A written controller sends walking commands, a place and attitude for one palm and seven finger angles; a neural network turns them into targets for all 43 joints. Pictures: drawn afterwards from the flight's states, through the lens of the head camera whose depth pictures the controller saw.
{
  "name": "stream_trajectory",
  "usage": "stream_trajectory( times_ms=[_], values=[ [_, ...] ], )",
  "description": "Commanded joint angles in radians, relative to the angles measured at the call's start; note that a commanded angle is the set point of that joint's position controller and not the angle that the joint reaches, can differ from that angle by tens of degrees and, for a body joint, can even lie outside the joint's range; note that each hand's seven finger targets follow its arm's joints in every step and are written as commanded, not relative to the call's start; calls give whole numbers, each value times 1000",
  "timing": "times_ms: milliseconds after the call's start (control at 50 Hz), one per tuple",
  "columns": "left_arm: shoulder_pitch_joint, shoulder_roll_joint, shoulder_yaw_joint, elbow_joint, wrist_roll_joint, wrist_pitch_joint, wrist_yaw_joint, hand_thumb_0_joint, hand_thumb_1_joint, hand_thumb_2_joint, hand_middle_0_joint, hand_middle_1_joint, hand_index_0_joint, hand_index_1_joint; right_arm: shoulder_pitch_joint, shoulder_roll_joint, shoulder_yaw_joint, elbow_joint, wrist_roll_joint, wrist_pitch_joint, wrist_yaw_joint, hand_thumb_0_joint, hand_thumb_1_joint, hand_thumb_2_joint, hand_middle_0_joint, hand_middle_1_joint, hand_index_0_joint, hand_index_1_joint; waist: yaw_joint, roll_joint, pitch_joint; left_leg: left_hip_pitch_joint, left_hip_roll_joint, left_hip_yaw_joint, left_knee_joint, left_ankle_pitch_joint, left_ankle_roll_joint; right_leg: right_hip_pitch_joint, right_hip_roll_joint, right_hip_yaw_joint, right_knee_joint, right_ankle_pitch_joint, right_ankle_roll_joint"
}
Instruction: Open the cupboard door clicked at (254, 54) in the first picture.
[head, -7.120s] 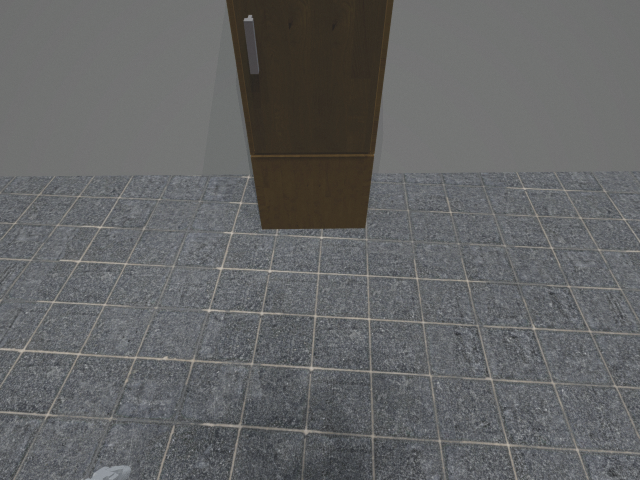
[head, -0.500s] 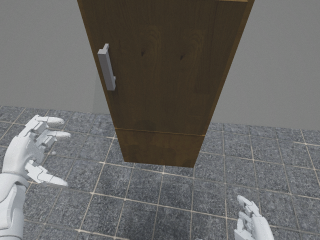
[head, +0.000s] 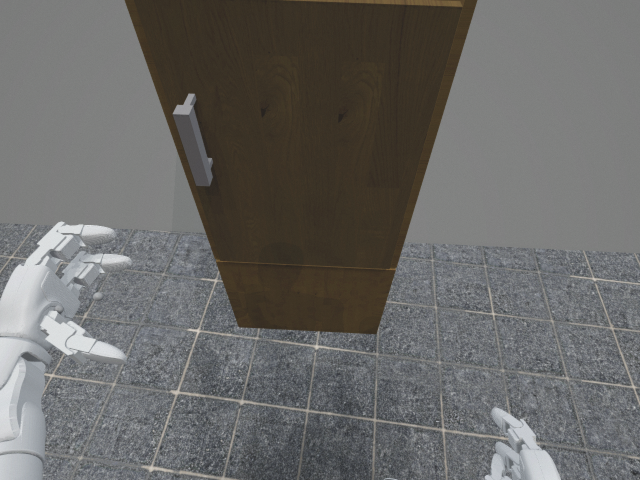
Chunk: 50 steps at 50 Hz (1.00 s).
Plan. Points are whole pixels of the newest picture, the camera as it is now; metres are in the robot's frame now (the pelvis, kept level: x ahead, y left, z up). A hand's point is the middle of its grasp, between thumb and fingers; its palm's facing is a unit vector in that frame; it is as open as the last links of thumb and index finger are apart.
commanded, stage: raise the hand with hooked fingers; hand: left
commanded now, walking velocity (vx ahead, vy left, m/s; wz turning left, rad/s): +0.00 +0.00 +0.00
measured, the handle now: (197, 141) +0.60 +0.24 +0.07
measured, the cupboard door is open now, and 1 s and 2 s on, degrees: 0 0 0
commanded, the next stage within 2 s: move the hooked fingers beside the handle in 0.12 s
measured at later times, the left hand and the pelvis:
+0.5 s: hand (103, 271) +0.32 +0.28 +0.09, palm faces +0.03 -1.00 -0.02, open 14.0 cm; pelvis -0.01 +0.00 +0.00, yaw +1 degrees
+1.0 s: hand (117, 222) +0.40 +0.30 +0.09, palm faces +0.01 -1.00 -0.01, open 14.0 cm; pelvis -0.01 +0.01 -0.01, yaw -1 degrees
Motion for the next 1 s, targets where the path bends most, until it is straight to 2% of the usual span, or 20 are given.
stream_trajectory(
  times_ms=[0,180,220,280,340,360,400,440,520,620,640,700,740,760,800,820,840,880,920,980],
  values=[
    [-234,288,88,-201,-25,-71,1,0,-500,300,-300,-1200,-300,-1200,-37,-134,-54,-142,1,-57,-19,0,-900,-900,200,300,200,300,5,73,-251,-4,-32,-37,-132,291,6,245,17,63,-75,188,-14],
    [-240,275,76,-159,-35,-60,-17,0,-500,300,-300,-1200,-300,-1200,-46,-136,-49,-141,5,-59,-22,0,-900,-900,200,300,200,300,3,35,-224,-27,-31,-39,-132,256,4,235,16,68,-81,155,-12],
    [-311,264,52,-155,-27,-60,-13,0,-500,300,-300,-1200,-300,-1200,-51,-135,-45,-136,6,-60,-25,0,-900,-900,200,300,200,300,-12,43,-201,-33,-33,-41,-134,220,5,207,15,68,-88,117,-11],
    [-408,298,60,-127,-14,-73,-7,0,-500,300,-300,-1200,-300,-1200,-40,-137,-46,-123,5,-59,-33,0,-900,-900,200,300,200,300,-20,59,-218,-26,-31,-45,-129,207,4,198,16,74,-85,95,-13],
    [-505,326,63,-32,4,-79,-4,0,-500,300,-300,-1200,-300,-1200,-23,-147,-44,-102,4,-53,-41,0,-900,-900,200,300,200,300,-37,16,-215,-58,-31,-47,-122,173,6,182,13,79,-85,61,-8],
    [-523,351,75,-7,5,-82,-10,0,-500,300,-300,-1200,-300,-1200,-18,-151,-43,-101,2,-50,-40,0,-900,-900,200,300,200,300,-31,18,-223,-68,-31,-47,-114,178,6,194,15,88,-80,63,-13],
    [-576,343,48,35,20,-87,-22,0,-500,300,-300,-1200,-300,-1200,-15,-150,-41,-97,4,-45,-39,0,-900,-900,200,300,200,300,-36,62,-244,-65,-33,-43,-111,184,5,185,11,87,-70,80,-13],
    [-600,364,56,69,30,-93,-24,0,-500,300,-300,-1200,-300,-1200,-3,-151,-43,-95,4,-40,-36,0,-900,-900,200,300,200,300,-32,87,-264,-56,-33,-45,-109,208,3,181,12,80,-61,105,-17],
    [-596,422,109,171,27,-94,-36,0,-500,300,-300,-1200,-300,-1200,27,-165,-47,-98,-1,-21,-25,0,-900,-900,200,300,200,300,-21,21,-295,-114,-31,-39,-92,236,5,217,14,90,-44,156,-14],
    [-645,472,135,217,40,-114,-50,0,-500,300,-300,-1200,-300,-1200,59,-172,-56,-106,-2,6,-12,0,-900,-900,200,300,200,300,-21,54,-328,-131,-30,-31,-78,260,7,213,18,95,-26,191,-14],
    [-662,456,114,201,43,-121,-52,0,-500,300,-300,-1200,-300,-1200,62,-170,-56,-109,-2,9,-10,0,-900,-900,200,300,200,300,-26,91,-343,-111,-30,-29,-77,274,7,201,20,91,-22,204,-15],
    [-703,494,141,249,41,-131,-58,0,-500,300,-300,-1200,-300,-1200,92,-179,-61,-96,-3,27,-11,0,-900,-900,200,300,200,300,-39,37,-353,-125,-25,-37,-70,288,9,195,29,84,-13,220,-13],
    [-732,462,111,260,41,-136,-64,0,-500,300,-300,-1200,-300,-1200,97,-178,-63,-94,-2,34,-10,0,-900,-900,200,300,200,300,-47,68,-348,-113,-26,-35,-72,276,9,169,28,83,-19,204,-12],
    [-750,491,127,255,43,-140,-66,0,-500,300,-300,-1200,-300,-1200,105,-181,-65,-91,-3,39,-12,0,-900,-900,200,300,200,300,-47,89,-357,-101,-26,-38,-67,295,9,161,32,81,-11,211,-18],
    [-820,490,105,284,56,-138,-66,0,-500,300,-300,-1200,-300,-1200,117,-183,-64,-76,-2,50,-13,0,-900,-900,200,300,200,300,-67,81,-346,-104,-23,-42,-67,278,10,127,32,77,-15,193,-12],
    [-821,483,101,325,58,-136,-64,0,-500,300,-300,-1200,-300,-1200,124,-183,-63,-72,-3,55,-13,0,-900,-900,200,300,200,300,-70,61,-336,-116,-23,-43,-69,256,11,120,33,76,-19,172,-11],
    [-820,515,125,356,64,-138,-61,0,-500,300,-300,-1200,-300,-1200,129,-189,-63,-72,-4,60,-14,0,-900,-900,200,300,200,300,-63,46,-333,-137,-22,-43,-67,242,11,126,31,80,-20,159,-11],
    [-875,558,141,343,77,-155,-63,0,-500,300,-300,-1200,-300,-1200,139,-190,-64,-67,-7,71,-14,0,-900,-900,200,300,200,300,-62,77,-383,-119,-23,-46,-59,292,10,143,32,79,-3,205,-13],
    [-894,534,113,367,89,-159,-60,0,-500,300,-300,-1200,-300,-1200,145,-184,-62,-67,-9,82,-12,0,-900,-900,200,300,200,300,-69,116,-389,-102,-21,-47,-54,310,7,115,35,73,3,208,-14],
    [-917,555,130,423,88,-164,-64,0,-500,300,-300,-1200,-300,-1200,166,-191,-63,-58,-12,100,-9,0,-900,-900,200,300,200,300,-77,85,-395,-101,-15,-50,-41,349,7,103,40,70,10,237,-13]
  ],
)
